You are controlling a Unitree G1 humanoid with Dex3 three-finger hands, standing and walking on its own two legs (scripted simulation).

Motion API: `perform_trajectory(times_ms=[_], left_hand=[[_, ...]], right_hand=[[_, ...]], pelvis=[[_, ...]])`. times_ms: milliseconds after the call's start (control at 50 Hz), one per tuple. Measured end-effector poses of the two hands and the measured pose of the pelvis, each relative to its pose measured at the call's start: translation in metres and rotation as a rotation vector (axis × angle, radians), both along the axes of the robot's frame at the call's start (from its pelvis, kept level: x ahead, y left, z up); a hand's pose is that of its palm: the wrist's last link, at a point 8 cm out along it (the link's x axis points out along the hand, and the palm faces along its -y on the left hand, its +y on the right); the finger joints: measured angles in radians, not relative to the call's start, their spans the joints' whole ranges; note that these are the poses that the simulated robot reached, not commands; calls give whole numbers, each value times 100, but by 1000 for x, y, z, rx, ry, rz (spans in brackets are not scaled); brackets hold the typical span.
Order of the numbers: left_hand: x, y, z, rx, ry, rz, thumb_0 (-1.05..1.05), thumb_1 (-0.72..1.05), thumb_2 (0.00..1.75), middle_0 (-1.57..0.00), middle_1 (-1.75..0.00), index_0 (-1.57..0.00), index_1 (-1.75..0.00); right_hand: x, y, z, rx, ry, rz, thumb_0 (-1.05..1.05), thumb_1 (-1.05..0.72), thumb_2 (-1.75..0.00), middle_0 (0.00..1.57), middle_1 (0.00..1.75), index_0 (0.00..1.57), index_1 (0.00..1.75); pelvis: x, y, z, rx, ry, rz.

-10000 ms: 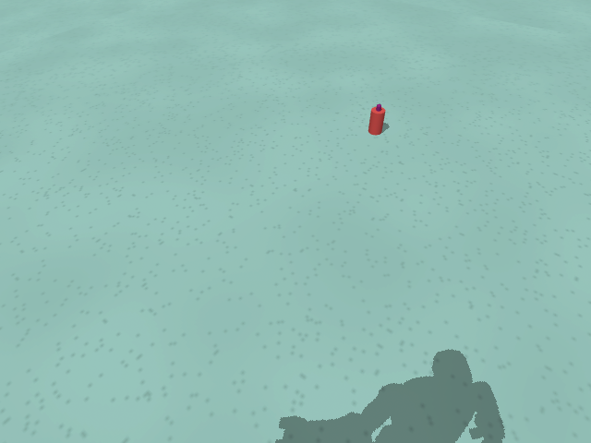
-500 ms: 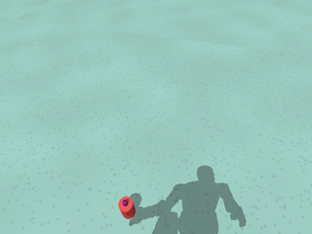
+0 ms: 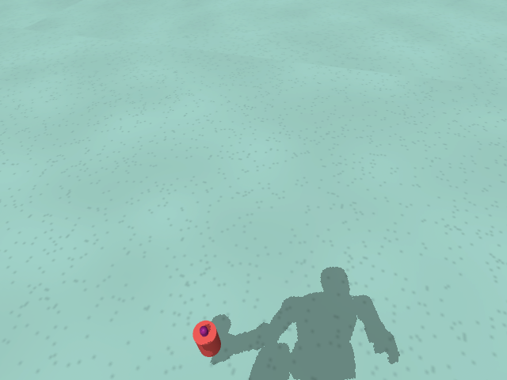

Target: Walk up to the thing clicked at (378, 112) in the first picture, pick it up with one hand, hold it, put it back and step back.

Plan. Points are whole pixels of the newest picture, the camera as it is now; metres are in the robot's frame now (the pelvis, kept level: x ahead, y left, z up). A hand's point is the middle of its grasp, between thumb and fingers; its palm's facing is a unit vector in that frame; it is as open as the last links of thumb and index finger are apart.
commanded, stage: stand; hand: left
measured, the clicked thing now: (206, 337) +0.42 +0.21 -0.69
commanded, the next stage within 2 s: go down in 0.42 s
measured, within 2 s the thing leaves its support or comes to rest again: neither
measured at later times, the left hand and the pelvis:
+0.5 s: hand out of the picture +0.08 +0.26 -0.15, palm faces -0.02 -0.94 -0.35, open 7.4 cm; pelvis +0.00 +0.00 +0.00, yaw +0 degrees
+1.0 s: hand out of the picture +0.15 +0.27 -0.17, palm faces +0.05 -0.94 -0.34, open 15.5 cm; pelvis +0.00 +0.02 -0.04, yaw +0 degrees
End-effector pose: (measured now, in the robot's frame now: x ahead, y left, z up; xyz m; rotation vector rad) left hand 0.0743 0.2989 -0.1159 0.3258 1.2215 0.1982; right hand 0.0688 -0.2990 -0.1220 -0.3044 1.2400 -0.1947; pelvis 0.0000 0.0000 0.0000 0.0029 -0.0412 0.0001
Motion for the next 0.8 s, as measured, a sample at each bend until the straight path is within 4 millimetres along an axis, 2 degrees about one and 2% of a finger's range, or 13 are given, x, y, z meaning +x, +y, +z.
perform_trajectory(times_ms=[220,540,640,720,800], left_hand=[[1,0,0,2,-1,3,1,91,90,-21,-30,-20,-30],[-1,0,0,4,7,6,1,91,90,-21,-30,-20,-29],[28,-5,-2,-13,-103,43,1,80,80,-14,-22,-13,-21],[59,0,-8,-16,-150,23,1,61,61,-8,-16,-8,-15],[73,5,-5,-3,-166,9,1,40,43,-6,-12,-6,-11]], right_hand=[[6,0,1,1,-10,3,1,-91,-90,20,30,21,30],[-2,-1,0,1,9,-3,1,-91,-90,20,30,21,30],[7,12,-2,11,-105,-3,1,-93,-91,20,30,21,30],[11,28,-7,35,-161,-4,1,-93,-91,20,30,21,30],[15,43,-8,60,-214,-20,1,-92,-90,20,30,21,30]], pelvis=[[2,-1,0,-1,0,-1],[3,-2,0,-1,0,-1],[-6,0,-7,-2,61,14],[-11,0,-16,-2,115,8],[-9,4,-20,-5,137,2]])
